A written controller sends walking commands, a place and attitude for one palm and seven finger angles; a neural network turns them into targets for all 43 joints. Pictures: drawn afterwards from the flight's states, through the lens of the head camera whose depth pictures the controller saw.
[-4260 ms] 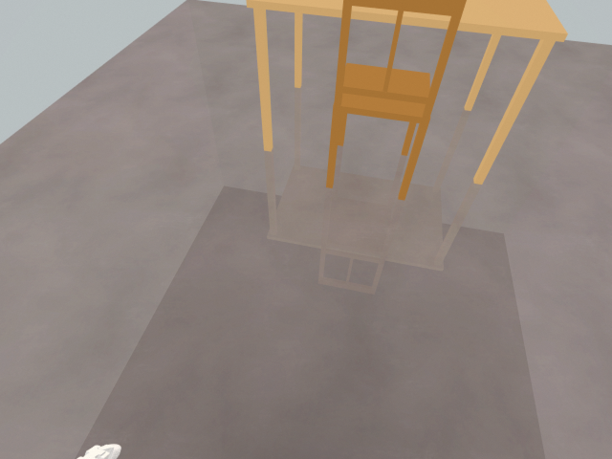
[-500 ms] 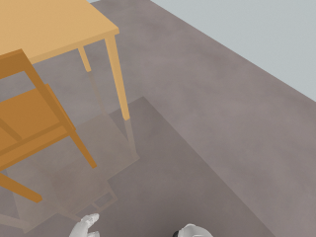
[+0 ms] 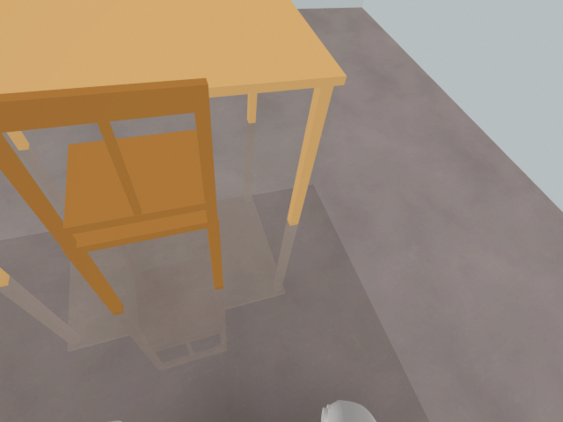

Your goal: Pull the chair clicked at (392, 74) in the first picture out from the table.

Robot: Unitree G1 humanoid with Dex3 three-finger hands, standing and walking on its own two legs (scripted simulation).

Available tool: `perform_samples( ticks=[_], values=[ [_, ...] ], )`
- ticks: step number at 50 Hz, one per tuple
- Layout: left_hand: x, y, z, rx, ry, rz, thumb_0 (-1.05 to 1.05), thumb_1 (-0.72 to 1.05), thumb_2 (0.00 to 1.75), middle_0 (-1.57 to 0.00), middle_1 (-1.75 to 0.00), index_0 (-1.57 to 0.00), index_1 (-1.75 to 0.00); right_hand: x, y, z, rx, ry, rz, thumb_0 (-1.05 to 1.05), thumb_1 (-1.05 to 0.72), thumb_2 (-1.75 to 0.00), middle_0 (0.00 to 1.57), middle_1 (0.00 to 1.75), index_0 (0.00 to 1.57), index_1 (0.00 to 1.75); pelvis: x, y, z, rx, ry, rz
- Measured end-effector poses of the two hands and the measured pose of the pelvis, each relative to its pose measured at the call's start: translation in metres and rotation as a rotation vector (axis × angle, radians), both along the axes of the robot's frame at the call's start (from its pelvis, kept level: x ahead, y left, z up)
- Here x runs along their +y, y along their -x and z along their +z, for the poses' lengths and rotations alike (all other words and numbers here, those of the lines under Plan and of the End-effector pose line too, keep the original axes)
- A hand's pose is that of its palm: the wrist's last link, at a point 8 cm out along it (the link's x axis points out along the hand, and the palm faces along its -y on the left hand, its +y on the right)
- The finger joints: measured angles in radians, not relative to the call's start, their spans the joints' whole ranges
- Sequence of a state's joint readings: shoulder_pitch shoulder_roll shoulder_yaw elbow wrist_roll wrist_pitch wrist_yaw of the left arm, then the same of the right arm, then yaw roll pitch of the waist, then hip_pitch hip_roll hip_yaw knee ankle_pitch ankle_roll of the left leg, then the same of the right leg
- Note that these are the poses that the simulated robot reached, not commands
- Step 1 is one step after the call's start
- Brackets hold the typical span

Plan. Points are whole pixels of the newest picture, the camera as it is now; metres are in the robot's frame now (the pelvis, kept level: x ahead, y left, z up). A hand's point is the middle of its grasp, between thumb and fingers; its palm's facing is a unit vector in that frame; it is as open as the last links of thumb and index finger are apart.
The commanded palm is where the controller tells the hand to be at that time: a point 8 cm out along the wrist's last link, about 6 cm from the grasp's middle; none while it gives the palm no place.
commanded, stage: turn to face it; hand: left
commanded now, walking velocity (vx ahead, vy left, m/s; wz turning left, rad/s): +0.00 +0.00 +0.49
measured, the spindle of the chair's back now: (122, 172) +0.57 +0.36 -0.09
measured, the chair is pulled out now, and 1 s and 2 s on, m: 0.00 0.00 0.00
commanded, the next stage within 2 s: take the last steps up to it in 0.46 s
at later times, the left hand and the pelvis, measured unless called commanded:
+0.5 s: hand out of the picture +0.06 +0.14 -0.15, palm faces +0.22 -0.94 -0.28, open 7.4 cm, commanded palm none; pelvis +0.00 -0.06 +0.00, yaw +13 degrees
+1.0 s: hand out of the picture -0.12 +0.10 -0.17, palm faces +0.43 -0.88 -0.19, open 7.4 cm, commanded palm none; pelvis +0.04 -0.02 +0.00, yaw +19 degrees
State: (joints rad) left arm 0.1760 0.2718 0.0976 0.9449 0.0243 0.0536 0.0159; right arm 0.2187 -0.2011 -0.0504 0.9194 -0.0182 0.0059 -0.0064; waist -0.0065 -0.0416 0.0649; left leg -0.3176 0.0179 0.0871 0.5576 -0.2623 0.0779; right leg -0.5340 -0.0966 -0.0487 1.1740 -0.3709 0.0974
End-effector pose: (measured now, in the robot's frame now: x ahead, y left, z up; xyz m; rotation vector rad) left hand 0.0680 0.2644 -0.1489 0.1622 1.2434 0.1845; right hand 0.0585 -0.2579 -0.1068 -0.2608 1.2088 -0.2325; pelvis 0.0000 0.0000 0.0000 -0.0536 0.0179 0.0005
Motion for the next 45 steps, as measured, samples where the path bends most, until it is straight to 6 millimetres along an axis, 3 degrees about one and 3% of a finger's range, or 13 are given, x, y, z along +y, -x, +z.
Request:
perform_samples(
  ticks=[5,10,16,23,29,36,40,45],
  values=[
    [0.014,0.016,0.012,0.022,-0.032,0.058,0.00,0.91,0.90,-0.19,-0.30,-0.20,-0.30,0.009,-0.015,0.002,0.013,-0.023,0.049,0.00,-0.90,-0.90,0.20,0.30,0.21,0.30,0.002,-0.006,0.007,0.002,-0.004,0.048],
    [0.010,0.023,0.018,0.019,-0.046,0.097,0.00,0.91,0.90,-0.19,-0.30,-0.20,-0.30,0.011,-0.026,-0.004,0.023,-0.052,0.088,0.00,-0.90,-0.90,0.20,0.30,0.21,0.30,-0.003,-0.008,0.008,-0.001,-0.017,0.096],
    [-0.016,0.015,0.024,-0.029,-0.048,0.115,0.00,0.91,0.90,-0.19,-0.30,-0.20,-0.30,-0.001,-0.032,-0.017,0.035,-0.084,0.122,0.01,-0.90,-0.90,0.21,0.30,0.21,0.30,-0.021,-0.006,0.005,-0.006,-0.040,0.149],
    [-0.063,0.014,0.031,-0.107,-0.072,0.136,0.00,0.91,0.90,-0.20,-0.30,-0.20,-0.30,-0.032,-0.041,-0.043,0.048,-0.135,0.155,0.01,-0.90,-0.90,0.20,0.30,0.21,0.30,-0.056,-0.005,-0.005,-0.010,-0.072,0.200],
    [-0.095,0.045,0.042,-0.077,-0.063,0.198,0.00,0.90,0.90,-0.20,-0.30,-0.20,-0.30,-0.050,-0.051,-0.041,0.078,-0.148,0.200,0.01,-0.91,-0.90,0.20,0.30,0.20,0.30,-0.074,-0.004,0.004,-0.019,-0.086,0.261],
    [-0.109,0.089,0.042,-0.025,-0.047,0.299,0.00,0.92,0.90,-0.20,-0.30,-0.21,-0.30,-0.054,-0.057,-0.035,0.137,-0.131,0.282,0.01,-0.91,-0.90,0.20,0.30,0.20,0.30,-0.081,-0.009,0.011,-0.008,-0.092,0.315],
    [-0.115,0.128,0.038,0.054,-0.019,0.358,0.00,0.91,0.90,-0.20,-0.30,-0.20,-0.30,-0.040,-0.073,-0.030,0.141,-0.126,0.334,0.01,-0.91,-0.90,0.20,0.30,0.20,0.30,-0.074,-0.015,0.013,0.002,-0.087,0.333],
    [-0.122,0.180,0.030,0.205,0.045,0.431,0.00,0.91,0.90,-0.20,-0.30,-0.20,-0.30,-0.004,-0.107,-0.023,0.086,-0.124,0.396,0.01,-0.91,-0.90,0.20,0.30,0.20,0.30,-0.054,-0.024,0.012,0.010,-0.072,0.339]
  ],
)
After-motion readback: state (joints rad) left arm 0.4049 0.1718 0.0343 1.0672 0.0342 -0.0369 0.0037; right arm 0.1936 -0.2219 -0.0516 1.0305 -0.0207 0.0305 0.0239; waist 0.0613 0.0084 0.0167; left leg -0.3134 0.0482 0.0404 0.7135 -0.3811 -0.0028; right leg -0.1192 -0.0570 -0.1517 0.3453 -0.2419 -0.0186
